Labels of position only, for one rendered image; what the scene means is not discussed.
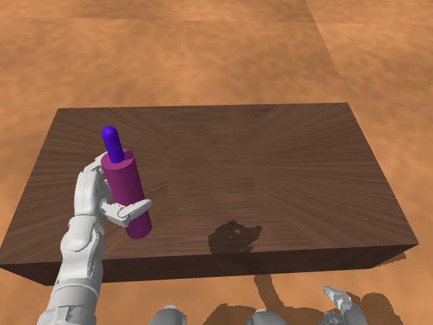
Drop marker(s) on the left robot hand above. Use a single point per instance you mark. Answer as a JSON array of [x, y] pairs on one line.
[[93, 195]]

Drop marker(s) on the left robot arm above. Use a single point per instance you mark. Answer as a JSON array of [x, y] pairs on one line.
[[76, 290]]

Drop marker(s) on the right robot hand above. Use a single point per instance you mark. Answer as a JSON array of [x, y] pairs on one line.
[[351, 313]]

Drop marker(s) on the bottle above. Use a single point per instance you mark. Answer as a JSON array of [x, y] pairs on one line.
[[123, 178]]

